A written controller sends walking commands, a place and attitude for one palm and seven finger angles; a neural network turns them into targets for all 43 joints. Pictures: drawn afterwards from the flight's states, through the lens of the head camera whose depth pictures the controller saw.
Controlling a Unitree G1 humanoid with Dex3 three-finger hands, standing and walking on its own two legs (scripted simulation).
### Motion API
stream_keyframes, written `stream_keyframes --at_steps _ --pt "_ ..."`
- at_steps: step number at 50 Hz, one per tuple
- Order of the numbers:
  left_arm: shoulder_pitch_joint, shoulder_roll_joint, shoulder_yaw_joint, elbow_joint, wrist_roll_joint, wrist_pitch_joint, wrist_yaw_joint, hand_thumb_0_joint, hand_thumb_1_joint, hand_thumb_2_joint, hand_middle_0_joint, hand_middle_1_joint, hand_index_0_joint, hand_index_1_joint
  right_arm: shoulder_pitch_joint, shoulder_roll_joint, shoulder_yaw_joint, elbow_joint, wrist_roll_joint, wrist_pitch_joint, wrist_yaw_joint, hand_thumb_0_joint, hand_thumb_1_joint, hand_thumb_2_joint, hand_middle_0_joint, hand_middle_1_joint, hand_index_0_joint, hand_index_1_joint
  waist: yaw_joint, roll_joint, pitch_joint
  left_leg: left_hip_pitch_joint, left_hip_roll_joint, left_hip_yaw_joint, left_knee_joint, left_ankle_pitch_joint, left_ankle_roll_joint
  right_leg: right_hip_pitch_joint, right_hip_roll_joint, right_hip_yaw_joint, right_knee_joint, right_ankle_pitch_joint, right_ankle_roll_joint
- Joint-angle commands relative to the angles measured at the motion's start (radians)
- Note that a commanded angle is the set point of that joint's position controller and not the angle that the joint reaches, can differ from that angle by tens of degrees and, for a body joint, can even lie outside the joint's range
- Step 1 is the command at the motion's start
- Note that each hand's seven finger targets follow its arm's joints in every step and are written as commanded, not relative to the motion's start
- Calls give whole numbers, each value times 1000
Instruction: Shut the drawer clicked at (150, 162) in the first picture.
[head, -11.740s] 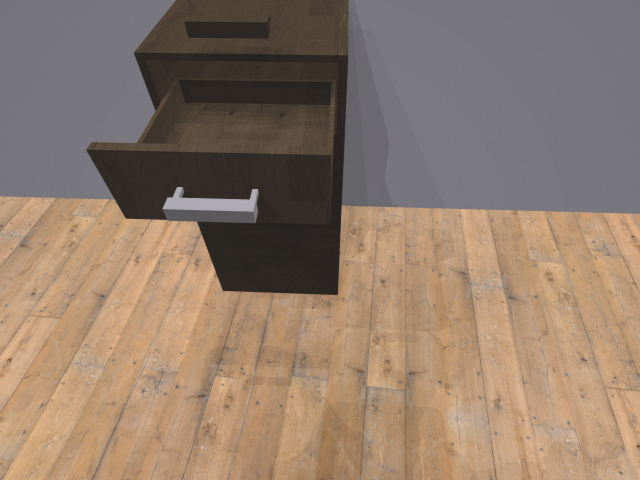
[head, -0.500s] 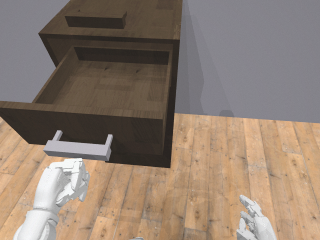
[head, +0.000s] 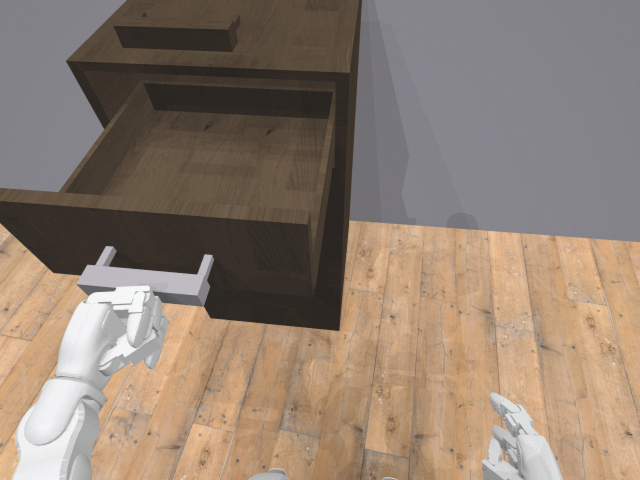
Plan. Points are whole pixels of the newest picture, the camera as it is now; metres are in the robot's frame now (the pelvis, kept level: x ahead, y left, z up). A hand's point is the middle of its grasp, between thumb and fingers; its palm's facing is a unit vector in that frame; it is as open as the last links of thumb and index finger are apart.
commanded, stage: push the drawer shut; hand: left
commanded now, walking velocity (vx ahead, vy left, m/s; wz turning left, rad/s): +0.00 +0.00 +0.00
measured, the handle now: (151, 271) +0.35 +0.23 +0.07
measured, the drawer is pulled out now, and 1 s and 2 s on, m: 0.27 0.15 0.02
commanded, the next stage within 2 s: none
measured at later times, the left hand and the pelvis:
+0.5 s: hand (173, 288) +0.33 +0.19 +0.07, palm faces -0.08 -1.00 -0.04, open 3.1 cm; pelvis -0.01 +0.01 +0.00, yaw -1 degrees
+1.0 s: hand (189, 245) +0.39 +0.19 +0.07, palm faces -0.09 -1.00 -0.03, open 3.1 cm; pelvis +0.00 +0.02 +0.00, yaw -2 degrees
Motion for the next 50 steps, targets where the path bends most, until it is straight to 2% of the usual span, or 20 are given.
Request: stream_keyframes --at_steps 1,8,11,12,13,18,21,23,25,26,27,28,32,35,39,40,43,45,46,50 --pt "-278 189 90 -159 -29 -64 2 0 900 900 -1400 -1600 -1400 -1600 -33 -121 -53 -132 9 -49 -9 0 -900 -900 200 300 200 300 -41 -40 -220 73 -6 -31 -104 210 15 161 -39 172 -172 225 64" --pt "-354 214 103 -75 -20 -61 4 0 900 900 -1400 -1600 -1400 -1600 -23 -126 -53 -119 8 -38 -4 0 -900 -900 200 300 200 300 -36 -55 -230 78 -5 -31 -117 232 17 179 -38 171 -167 266 63" --pt "-395 203 92 -57 -14 -64 9 0 900 900 -1400 -1600 -1400 -1600 -23 -122 -52 -124 10 -33 -1 0 -900 -900 200 300 200 300 -29 -27 -232 98 -4 -33 -137 222 14 163 -33 154 -161 246 56" --pt "-424 186 68 -47 -11 -62 10 0 900 900 -1400 -1600 -1400 -1600 -27 -121 -50 -126 11 -32 -1 0 -900 -900 200 300 200 300 -37 -13 -213 99 -5 -32 -139 206 13 147 -33 152 -165 229 56" --pt "-442 210 88 -33 -5 -61 18 0 900 900 -1400 -1600 -1400 -1600 -22 -124 -52 -120 9 -28 -1 0 -900 -900 200 300 200 300 -39 -35 -210 93 -2 -34 -138 205 16 143 -31 151 -166 223 55" --pt "-505 201 76 -1 8 -66 37 0 900 900 -1400 -1600 -1400 -1600 -7 -126 -56 -120 9 -17 2 0 -900 -900 200 300 200 300 -39 -51 -236 111 -1 -37 -149 217 15 142 -27 138 -154 238 52" --pt "-549 181 55 18 17 -68 46 0 900 900 -1400 -1600 -1400 -1600 1 -123 -55 -119 8 -9 6 0 -900 -900 200 300 200 300 -39 -19 -256 134 -1 -38 -157 213 10 130 -26 131 -147 236 49" --pt "-567 207 70 32 27 -72 58 0 900 900 -1400 -1600 -1400 -1600 8 -129 -58 -114 7 -1 6 0 -900 -900 200 300 200 300 -40 -27 -258 135 2 -41 -156 221 12 124 -22 128 -142 236 47" --pt "-629 165 23 47 35 -71 61 0 900 900 -1400 -1600 -1400 -1600 12 -123 -54 -112 7 5 8 0 -900 -900 200 300 200 300 -57 -20 -249 147 2 -43 -159 212 10 101 -22 125 -144 232 48" --pt "-637 201 54 71 42 -70 67 0 900 900 -1400 -1600 -1400 -1600 20 -130 -57 -106 7 10 7 0 -900 -900 200 300 200 300 -50 -17 -250 141 5 -48 -161 210 6 100 -22 122 -138 225 44" --pt "-661 184 39 82 41 -69 69 0 900 900 -1400 -1600 -1400 -1600 19 -127 -55 -107 6 13 8 0 -900 -900 200 300 200 300 -55 -22 -247 140 3 -46 -161 203 8 98 -22 124 -141 221 47" --pt "-668 209 54 105 47 -70 75 0 900 900 -1400 -1600 -1400 -1600 28 -134 -56 -100 4 20 7 0 -900 -900 200 300 200 300 -60 -56 -242 127 6 -48 -158 198 12 96 -19 124 -143 213 48" --pt "-733 202 46 118 54 -74 77 0 900 900 -1400 -1600 -1400 -1600 39 -131 -57 -100 3 31 11 0 -900 -900 200 300 200 300 -52 7 -293 169 5 -53 -162 235 3 97 -20 118 -128 243 40" --pt "-735 221 68 162 56 -77 78 0 900 900 -1400 -1600 -1400 -1600 55 -133 -58 -98 1 46 16 0 -900 -900 200 300 200 300 -51 -38 -305 155 6 -51 -159 257 5 121 -15 119 -126 272 42" --pt "-782 234 80 222 59 -80 76 0 900 900 -1400 -1600 -1400 -1600 65 -134 -57 -92 0 64 18 0 -900 -900 200 300 200 300 -56 -41 -294 143 6 -46 -157 263 6 123 -11 123 -126 283 41" --pt "-793 230 75 226 60 -81 74 0 900 900 -1400 -1600 -1400 -1600 65 -133 -56 -95 1 69 19 0 -900 -900 200 300 200 300 -55 -13 -287 142 6 -46 -160 260 3 113 -12 121 -125 278 40" --pt "-881 234 64 250 67 -88 78 0 900 900 -1400 -1600 -1400 -1600 77 -136 -56 -87 1 79 20 0 -900 -900 200 300 200 300 -69 -2 -280 157 9 -56 -157 262 2 83 -7 116 -121 264 36" --pt "-877 238 74 280 69 -89 81 0 900 900 -1400 -1600 -1400 -1600 89 -138 -60 -86 0 88 23 0 -900 -900 200 300 200 300 -67 -23 -298 162 10 -53 -156 275 2 90 -6 117 -122 279 38" --pt "-897 232 70 277 70 -93 81 0 900 900 -1400 -1600 -1400 -1600 90 -137 -60 -87 -2 90 24 0 -900 -900 200 300 200 300 -65 0 -312 167 8 -52 -154 286 0 92 -7 118 -118 290 37" --pt "-973 250 78 356 77 -96 79 0 900 900 -1400 -1600 -1400 -1600 109 -141 -59 -71 -2 107 26 0 -900 -900 200 300 200 300 -82 -42 -298 130 7 -48 -146 260 5 87 -6 123 -120 283 41"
